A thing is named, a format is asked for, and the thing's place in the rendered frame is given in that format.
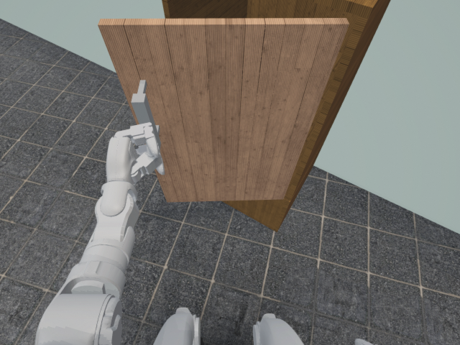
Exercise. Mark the left robot upper arm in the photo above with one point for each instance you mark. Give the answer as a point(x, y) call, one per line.
point(82, 319)

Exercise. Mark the robot right thigh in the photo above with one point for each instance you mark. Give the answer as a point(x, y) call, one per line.
point(274, 331)

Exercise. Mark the cupboard door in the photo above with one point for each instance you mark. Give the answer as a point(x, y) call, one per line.
point(234, 97)

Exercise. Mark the robot left shin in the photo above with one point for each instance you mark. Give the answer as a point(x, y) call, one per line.
point(182, 310)

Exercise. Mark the robot left forearm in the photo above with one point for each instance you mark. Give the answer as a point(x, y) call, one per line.
point(103, 264)

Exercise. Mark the handle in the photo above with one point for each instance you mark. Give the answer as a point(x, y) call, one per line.
point(142, 109)

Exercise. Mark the left robot hand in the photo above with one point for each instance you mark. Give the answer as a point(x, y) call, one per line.
point(122, 156)

